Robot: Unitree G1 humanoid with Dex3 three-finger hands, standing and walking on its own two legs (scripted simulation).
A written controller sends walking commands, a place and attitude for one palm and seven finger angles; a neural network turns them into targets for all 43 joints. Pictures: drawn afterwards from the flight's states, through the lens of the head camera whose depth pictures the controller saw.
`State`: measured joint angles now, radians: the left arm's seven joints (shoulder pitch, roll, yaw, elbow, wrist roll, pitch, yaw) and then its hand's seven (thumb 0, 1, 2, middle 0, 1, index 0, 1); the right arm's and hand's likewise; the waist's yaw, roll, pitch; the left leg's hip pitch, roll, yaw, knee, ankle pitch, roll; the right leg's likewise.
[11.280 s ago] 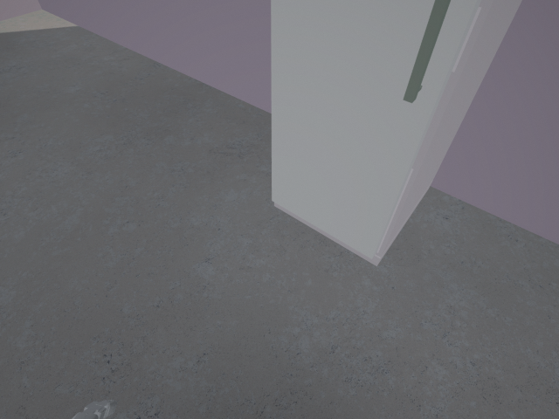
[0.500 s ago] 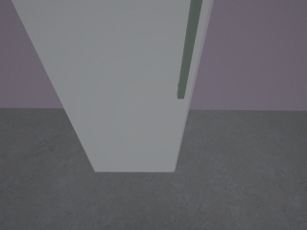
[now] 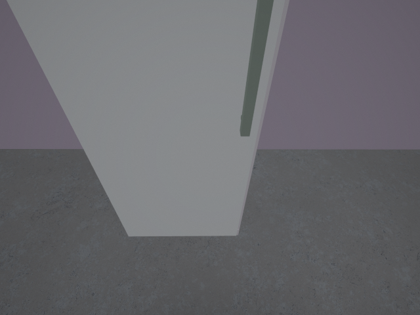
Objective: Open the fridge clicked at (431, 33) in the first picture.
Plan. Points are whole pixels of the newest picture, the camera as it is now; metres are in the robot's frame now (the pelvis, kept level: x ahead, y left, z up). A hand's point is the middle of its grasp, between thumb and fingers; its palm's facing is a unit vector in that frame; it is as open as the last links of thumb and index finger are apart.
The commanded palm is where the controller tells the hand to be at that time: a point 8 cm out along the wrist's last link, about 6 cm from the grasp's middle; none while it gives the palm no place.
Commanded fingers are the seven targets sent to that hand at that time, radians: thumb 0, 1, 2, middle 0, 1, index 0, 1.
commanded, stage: look again from close up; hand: right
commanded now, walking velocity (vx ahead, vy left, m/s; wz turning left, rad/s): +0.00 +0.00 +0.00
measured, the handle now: (255, 49) +0.56 -0.06 +0.24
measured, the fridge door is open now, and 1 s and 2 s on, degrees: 0 0 0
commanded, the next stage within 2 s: shuffle to correct the standing spot in 0.66 s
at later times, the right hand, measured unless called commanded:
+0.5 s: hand out of the picture +0.00 -0.16 -0.18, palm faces +0.04 +0.98 -0.17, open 7.3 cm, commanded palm none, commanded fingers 0.00 -0.90 -0.90 0.20 0.30 0.20 0.30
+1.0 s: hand out of the picture +0.00 -0.14 -0.18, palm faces +0.04 +0.99 -0.15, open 7.3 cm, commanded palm none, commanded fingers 0.00 -0.90 -0.90 0.20 0.30 0.20 0.30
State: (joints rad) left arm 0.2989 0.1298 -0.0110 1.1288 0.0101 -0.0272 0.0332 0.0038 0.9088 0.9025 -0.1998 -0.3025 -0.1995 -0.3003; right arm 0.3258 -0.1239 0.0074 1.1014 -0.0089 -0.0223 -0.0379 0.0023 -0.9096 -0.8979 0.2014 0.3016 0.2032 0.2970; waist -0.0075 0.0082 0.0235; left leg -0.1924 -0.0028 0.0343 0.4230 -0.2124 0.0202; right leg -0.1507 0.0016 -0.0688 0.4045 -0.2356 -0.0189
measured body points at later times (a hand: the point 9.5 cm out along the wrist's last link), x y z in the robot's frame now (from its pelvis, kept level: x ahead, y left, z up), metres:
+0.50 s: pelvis +0.01 +0.01 +0.00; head +0.02 +0.00 +0.45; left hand +0.00 +0.22 -0.16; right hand +0.00 -0.21 -0.16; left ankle +0.01 +0.10 -0.74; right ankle -0.01 -0.10 -0.74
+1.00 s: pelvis +0.03 +0.02 -0.01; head +0.03 +0.01 +0.44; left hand +0.00 +0.23 -0.17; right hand +0.00 -0.20 -0.17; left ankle +0.01 +0.10 -0.74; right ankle -0.01 -0.10 -0.74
